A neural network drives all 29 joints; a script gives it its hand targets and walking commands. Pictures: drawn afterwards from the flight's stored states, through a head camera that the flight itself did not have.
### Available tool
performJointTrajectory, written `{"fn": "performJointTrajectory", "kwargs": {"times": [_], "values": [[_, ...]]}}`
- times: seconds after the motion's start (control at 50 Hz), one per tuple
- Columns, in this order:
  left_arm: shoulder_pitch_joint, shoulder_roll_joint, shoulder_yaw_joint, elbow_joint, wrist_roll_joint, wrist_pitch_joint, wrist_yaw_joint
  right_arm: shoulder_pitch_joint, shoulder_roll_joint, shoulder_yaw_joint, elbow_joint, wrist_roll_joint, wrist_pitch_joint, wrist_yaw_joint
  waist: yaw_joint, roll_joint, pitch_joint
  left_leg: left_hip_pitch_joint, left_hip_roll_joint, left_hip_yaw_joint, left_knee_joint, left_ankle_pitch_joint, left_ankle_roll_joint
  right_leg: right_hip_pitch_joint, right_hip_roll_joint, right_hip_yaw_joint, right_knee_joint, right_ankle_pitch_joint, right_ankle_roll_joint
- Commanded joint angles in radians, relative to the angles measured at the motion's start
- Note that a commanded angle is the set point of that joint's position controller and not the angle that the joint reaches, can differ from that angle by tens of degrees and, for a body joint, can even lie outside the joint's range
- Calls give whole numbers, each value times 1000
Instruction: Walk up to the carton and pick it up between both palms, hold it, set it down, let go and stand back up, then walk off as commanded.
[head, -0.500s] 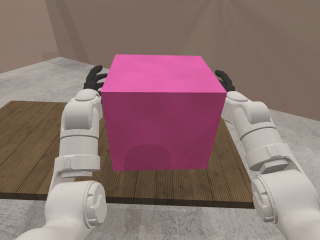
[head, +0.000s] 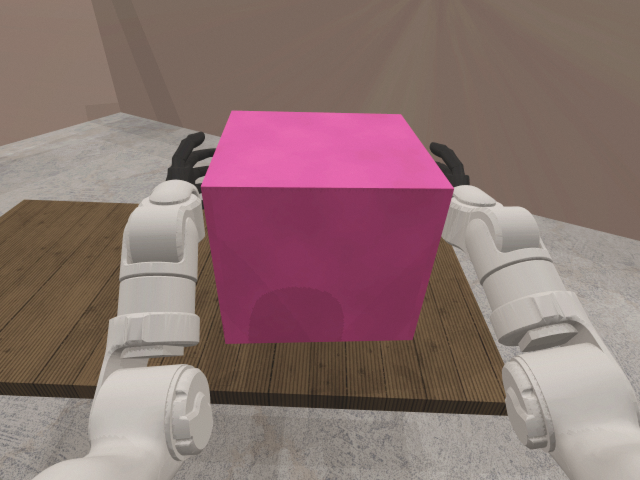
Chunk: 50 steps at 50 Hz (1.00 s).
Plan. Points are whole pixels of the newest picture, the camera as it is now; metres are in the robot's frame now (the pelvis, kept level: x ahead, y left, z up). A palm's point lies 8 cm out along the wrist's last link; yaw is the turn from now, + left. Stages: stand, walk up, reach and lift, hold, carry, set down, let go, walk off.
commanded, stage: hold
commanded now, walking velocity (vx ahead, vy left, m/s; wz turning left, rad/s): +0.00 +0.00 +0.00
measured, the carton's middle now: (319, 221) +0.39 +0.01 +0.21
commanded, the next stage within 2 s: set down in 0.76 s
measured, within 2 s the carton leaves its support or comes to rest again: neither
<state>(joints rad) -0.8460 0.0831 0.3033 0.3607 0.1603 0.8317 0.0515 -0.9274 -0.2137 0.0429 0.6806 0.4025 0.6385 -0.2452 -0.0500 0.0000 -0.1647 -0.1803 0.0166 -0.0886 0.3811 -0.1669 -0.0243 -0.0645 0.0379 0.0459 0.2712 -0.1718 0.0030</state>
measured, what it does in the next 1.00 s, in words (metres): stands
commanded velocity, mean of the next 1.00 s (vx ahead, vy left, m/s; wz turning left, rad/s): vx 0.00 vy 0.00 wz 0.00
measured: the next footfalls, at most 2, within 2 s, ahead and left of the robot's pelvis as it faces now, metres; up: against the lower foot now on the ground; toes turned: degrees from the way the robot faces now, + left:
none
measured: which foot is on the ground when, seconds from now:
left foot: down 0.00-1.00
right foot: down 0.00-1.00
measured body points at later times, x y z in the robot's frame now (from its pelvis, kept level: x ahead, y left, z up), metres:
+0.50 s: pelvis +0.00 +0.00 +0.00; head -0.08 +0.02 +0.44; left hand +0.39 +0.17 +0.26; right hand +0.39 -0.15 +0.26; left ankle +0.03 +0.13 -0.75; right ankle -0.01 -0.13 -0.75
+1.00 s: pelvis -0.01 +0.00 +0.00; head -0.08 +0.02 +0.44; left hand +0.39 +0.17 +0.28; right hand +0.39 -0.16 +0.28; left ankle +0.03 +0.13 -0.75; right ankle -0.01 -0.12 -0.75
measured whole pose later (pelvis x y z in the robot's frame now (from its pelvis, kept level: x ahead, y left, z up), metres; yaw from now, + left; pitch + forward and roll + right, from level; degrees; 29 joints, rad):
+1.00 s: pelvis -0.01 +0.00 +0.00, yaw +0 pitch -4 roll -1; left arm -0.93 0.07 0.38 0.42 0.21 0.73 0.03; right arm -1.01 -0.19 -0.03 0.76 0.35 0.55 -0.22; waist -0.07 -0.02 -0.12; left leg -0.15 0.01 -0.09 0.36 -0.15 -0.03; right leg -0.04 0.04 0.04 0.27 -0.17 0.00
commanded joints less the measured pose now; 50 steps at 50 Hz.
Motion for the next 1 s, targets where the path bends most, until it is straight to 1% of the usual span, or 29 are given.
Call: {"fn": "performJointTrajectory", "kwargs": {"times": [0.0,0.02,0.12,0.14,0.22,0.24,0.26,0.28,0.34,0.38,0.4,0.44,0.5,0.54,0.58,0.6,0.64,0.66,0.68,0.74,0.76,0.78,0.8,0.82,0.86,0.88,0.92,0.94,0.98], "values": [[-783,-671,-442,-141,-176,-79,-143,-916,725,234,-334,157,-59,114,-4,51,-398,229,-49,54,-2,206,-23,-10,41,-30,-21,153,33],[-742,-648,-420,-103,-168,-69,-141,-921,734,252,-353,154,-53,112,2,13,-350,200,-52,55,-10,196,-17,2,42,-30,-26,153,40],[-739,-676,-435,-98,-184,-75,-147,-910,720,227,-347,147,-58,107,-15,43,-375,220,-53,56,-1,232,-21,13,37,-24,-24,210,35],[-717,-654,-398,-67,-157,-69,-149,-917,711,240,-334,150,-48,106,-3,11,-359,206,-55,54,-6,233,-20,19,45,-29,-26,198,39],[-738,-653,-403,-97,-168,-73,-148,-910,713,247,-330,175,-48,103,0,37,-376,227,-58,55,6,255,-23,22,43,-28,-18,239,36],[-737,-642,-393,-78,-164,-64,-154,-922,712,244,-334,166,-48,102,-2,8,-341,195,-57,59,0,236,-18,20,43,-27,-29,219,39],[-704,-656,-414,-71,-164,-64,-156,-931,714,262,-369,171,-57,102,5,13,-352,207,-57,53,0,245,-17,19,48,-34,-23,224,40],[-738,-659,-399,-72,-156,-68,-154,-928,718,242,-315,170,-47,104,-5,25,-357,207,-55,51,-3,218,-19,10,46,-29,-29,196,34],[-755,-669,-430,-124,-170,-72,-142,-886,718,243,-306,178,-49,114,-14,62,-362,223,-56,49,2,254,-27,-13,49,-37,-18,220,32],[-769,-664,-432,-150,-177,-79,-141,-898,741,248,-342,176,-55,112,1,47,-385,218,-57,57,5,256,-23,10,44,-25,-22,233,34],[-797,-668,-445,-152,-189,-81,-139,-901,741,250,-333,176,-46,110,-13,39,-387,215,-58,52,7,247,-26,3,43,-25,-25,214,39],[-753,-682,-443,-159,-178,-75,-142,-861,734,244,-333,176,-52,111,-7,58,-391,239,-47,49,7,278,-34,7,47,-31,-21,243,32],[-753,-666,-433,-128,-170,-72,-146,-893,709,231,-321,173,-50,112,-15,45,-357,217,-50,53,-5,223,-27,3,48,-32,-26,179,32],[-764,-669,-440,-128,-176,-74,-145,-915,711,239,-330,171,-52,115,-4,38,-362,213,-47,47,0,257,-30,2,51,-33,-22,195,29],[-738,-658,-438,-130,-180,-65,-147,-881,701,231,-322,171,-42,106,-21,47,-349,211,-51,48,3,264,-37,21,45,-26,-21,243,32],[-719,-665,-426,-116,-162,-65,-147,-882,715,247,-345,180,-49,108,-3,45,-368,217,-53,48,-2,261,-33,27,48,-29,-18,235,34],[-723,-638,-409,-150,-160,-74,-149,-872,741,262,-363,177,-44,102,1,-4,-391,212,-61,56,2,252,-16,46,45,-23,-16,268,47],[-769,-654,-442,-184,-181,-78,-148,-863,744,260,-352,180,-43,103,-14,36,-394,225,-57,52,9,271,-27,36,44,-25,-6,276,42],[-732,-654,-430,-166,-177,-73,-146,-895,741,265,-398,193,-51,99,-1,18,-424,234,-56,51,16,292,-28,48,42,-20,-5,313,40],[-738,-663,-442,-128,-177,-72,-151,-906,723,244,-361,172,-49,101,-6,35,-351,205,-56,49,-6,225,-22,4,42,-32,-22,199,43],[-788,-687,-509,-247,-216,-100,-154,-917,733,245,-393,199,-62,109,-54,13,-398,268,-50,17,-10,296,-7,37,55,-39,-26,238,37],[-781,-664,-472,-203,-195,-105,-156,-945,691,228,-412,190,-62,99,-44,10,-372,274,-48,23,0,277,-10,34,55,-31,-34,218,36],[-779,-686,-506,-216,-209,-108,-154,-948,710,224,-408,184,-74,105,-47,44,-389,252,-50,27,-2,279,-11,7,56,-36,-27,200,32],[-830,-661,-464,-185,-199,-126,-152,-976,709,221,-395,166,-93,107,-33,18,-419,254,-52,25,6,262,-5,7,49,-44,-23,182,33],[-780,-640,-433,-165,-160,-126,-150,-937,672,215,-347,148,-99,108,-30,40,-364,265,-52,37,3,275,-9,24,44,-39,-29,203,30],[-798,-620,-377,-133,-138,-146,-160,-940,680,199,-307,123,-121,117,-21,1,-354,271,-50,42,0,261,-4,22,42,-50,-35,188,34],[-797,-606,-328,-38,-98,-157,-177,-972,672,157,-237,82,-145,125,-21,19,-268,246,-47,50,-35,167,3,-4,33,-47,-54,84,34],[-823,-589,-308,-19,-90,-173,-183,-974,681,146,-207,47,-177,139,7,26,-292,228,-54,63,-44,141,5,-18,33,-60,-54,44,29],[-802,-592,-248,62,-48,-223,-193,-923,693,108,-119,-11,-237,154,15,4,-273,236,-50,74,-55,117,14,-8,21,-68,-63,14,32]]}}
